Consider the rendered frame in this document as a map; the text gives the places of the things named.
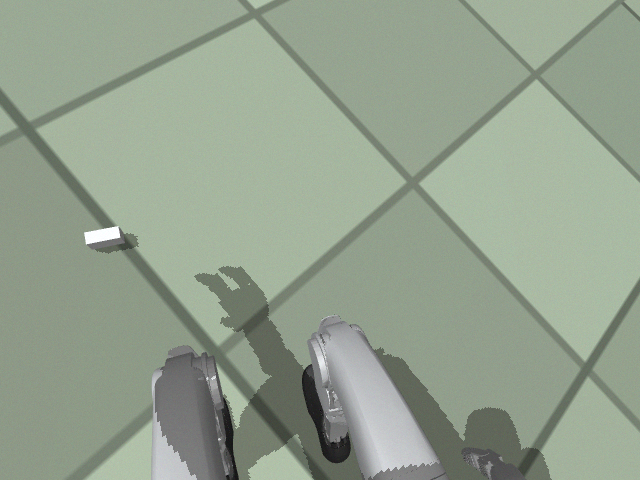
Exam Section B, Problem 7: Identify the right robot foot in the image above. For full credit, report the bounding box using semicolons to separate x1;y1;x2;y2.
302;364;351;463

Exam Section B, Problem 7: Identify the right robot hand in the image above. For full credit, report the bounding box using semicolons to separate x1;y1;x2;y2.
461;447;526;480

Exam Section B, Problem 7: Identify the small box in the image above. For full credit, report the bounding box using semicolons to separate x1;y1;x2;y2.
84;226;125;250

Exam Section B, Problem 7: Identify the left robot foot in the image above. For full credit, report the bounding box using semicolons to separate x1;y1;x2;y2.
221;397;239;480

